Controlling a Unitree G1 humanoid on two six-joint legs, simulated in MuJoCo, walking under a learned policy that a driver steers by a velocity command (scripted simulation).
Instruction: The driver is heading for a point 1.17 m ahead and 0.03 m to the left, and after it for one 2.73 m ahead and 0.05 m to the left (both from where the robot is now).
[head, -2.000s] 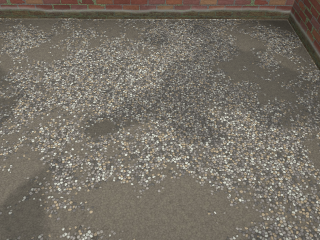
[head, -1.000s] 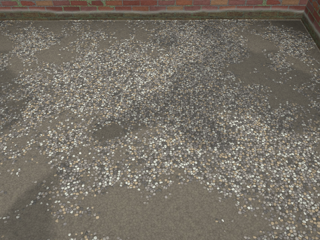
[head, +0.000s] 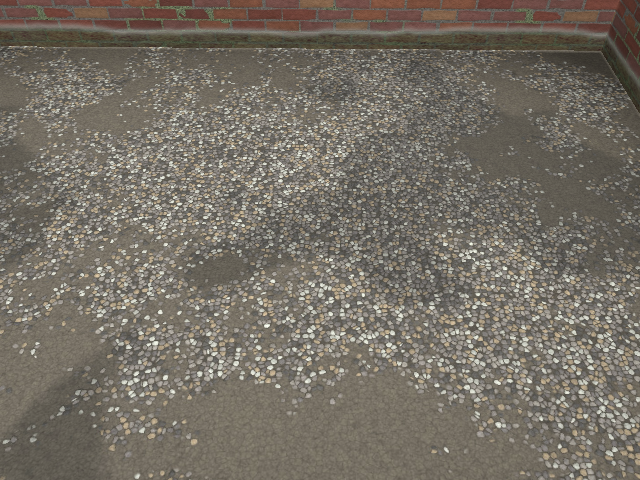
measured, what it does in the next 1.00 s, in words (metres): stands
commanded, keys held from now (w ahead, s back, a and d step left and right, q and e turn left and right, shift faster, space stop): w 1.00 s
